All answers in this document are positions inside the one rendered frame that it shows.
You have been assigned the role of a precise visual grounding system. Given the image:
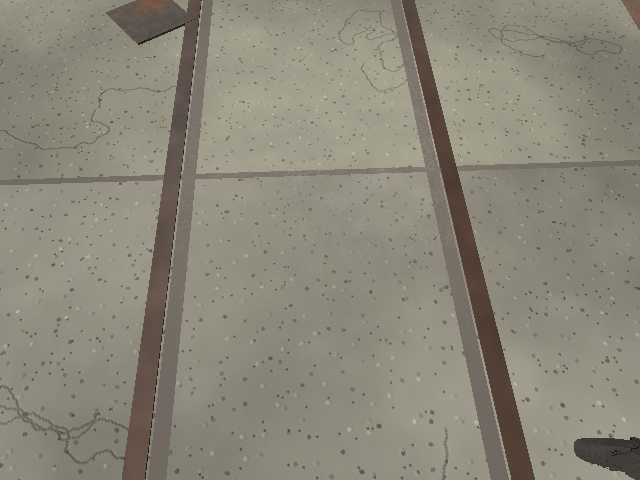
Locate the robot right hand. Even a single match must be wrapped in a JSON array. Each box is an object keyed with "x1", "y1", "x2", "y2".
[{"x1": 574, "y1": 437, "x2": 640, "y2": 480}]

